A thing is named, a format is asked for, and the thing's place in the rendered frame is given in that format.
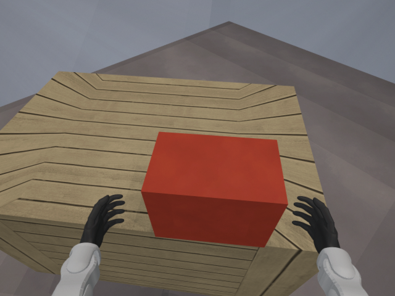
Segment left robot forearm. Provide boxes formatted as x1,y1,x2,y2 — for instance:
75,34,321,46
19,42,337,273
51,242,101,296

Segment robot right hand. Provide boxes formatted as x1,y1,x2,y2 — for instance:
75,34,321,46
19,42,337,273
292,196,340,253

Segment carton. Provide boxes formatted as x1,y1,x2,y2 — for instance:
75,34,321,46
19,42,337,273
141,132,288,247

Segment right robot forearm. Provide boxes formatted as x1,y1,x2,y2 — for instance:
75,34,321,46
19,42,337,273
317,247,369,296

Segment robot left hand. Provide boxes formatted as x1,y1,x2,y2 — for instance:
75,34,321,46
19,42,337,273
80,194,125,248

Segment pedestal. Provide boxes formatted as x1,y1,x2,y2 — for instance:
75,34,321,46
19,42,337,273
0,71,326,296

